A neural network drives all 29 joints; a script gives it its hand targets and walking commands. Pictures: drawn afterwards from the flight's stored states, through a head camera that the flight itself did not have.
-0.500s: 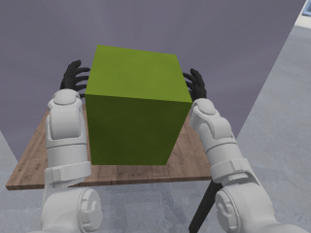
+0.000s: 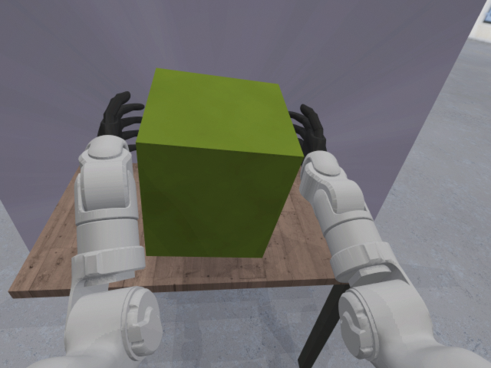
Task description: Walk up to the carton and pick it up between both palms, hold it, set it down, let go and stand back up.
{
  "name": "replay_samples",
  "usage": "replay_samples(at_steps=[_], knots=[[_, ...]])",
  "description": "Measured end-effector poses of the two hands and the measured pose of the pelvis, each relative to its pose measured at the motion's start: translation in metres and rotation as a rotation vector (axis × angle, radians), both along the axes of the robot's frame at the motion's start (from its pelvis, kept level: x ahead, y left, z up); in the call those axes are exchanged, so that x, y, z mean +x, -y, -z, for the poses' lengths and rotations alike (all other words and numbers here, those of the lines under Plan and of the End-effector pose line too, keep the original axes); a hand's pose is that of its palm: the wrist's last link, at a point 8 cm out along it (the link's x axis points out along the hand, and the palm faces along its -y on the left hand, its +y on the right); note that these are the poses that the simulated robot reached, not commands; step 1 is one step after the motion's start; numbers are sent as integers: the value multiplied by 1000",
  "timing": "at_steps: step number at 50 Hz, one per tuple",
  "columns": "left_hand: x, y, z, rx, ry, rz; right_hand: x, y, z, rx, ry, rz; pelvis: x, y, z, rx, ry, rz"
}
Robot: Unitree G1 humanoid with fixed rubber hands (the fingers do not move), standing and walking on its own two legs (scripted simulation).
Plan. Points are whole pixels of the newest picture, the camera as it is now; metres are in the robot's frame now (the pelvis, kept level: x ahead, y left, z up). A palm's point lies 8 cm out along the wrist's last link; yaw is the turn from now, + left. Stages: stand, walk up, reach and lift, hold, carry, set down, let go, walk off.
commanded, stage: hold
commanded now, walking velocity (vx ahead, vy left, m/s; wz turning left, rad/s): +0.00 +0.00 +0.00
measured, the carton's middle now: (212, 169) +0.41 +0.01 +0.16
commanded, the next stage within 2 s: set down in 0.40 s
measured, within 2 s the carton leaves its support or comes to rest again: neither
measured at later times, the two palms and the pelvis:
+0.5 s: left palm (107, 140) +0.37 +0.16 +0.25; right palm (309, 153) +0.36 -0.14 +0.23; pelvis +0.00 +0.01 +0.00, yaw +1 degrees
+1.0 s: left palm (113, 166) +0.37 +0.17 +0.20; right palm (300, 163) +0.38 -0.13 +0.19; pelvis +0.01 +0.00 +0.00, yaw +2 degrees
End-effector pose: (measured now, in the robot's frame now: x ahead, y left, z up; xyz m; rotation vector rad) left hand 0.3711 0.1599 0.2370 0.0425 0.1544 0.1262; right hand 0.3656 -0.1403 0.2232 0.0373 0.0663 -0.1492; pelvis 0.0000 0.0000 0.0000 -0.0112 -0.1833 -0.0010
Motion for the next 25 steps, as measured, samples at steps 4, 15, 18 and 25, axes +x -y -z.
replay_samples(at_steps=[4,15,18,25], knots=[[-3,-4,4,-15,14,5,-3,-3,-4,2,17,-3,2,1,0,-2,9,-9],[-12,-7,8,9,-12,1,-11,-7,7,44,-5,-3,-4,-6,1,-1,9,-9],[-10,-5,2,20,-8,-2,-9,-5,7,49,0,-2,-7,-8,0,0,-5,-3],[-5,-5,-8,41,23,-8,-2,-5,-3,38,33,-13,-5,-7,-1,-1,-30,-9]])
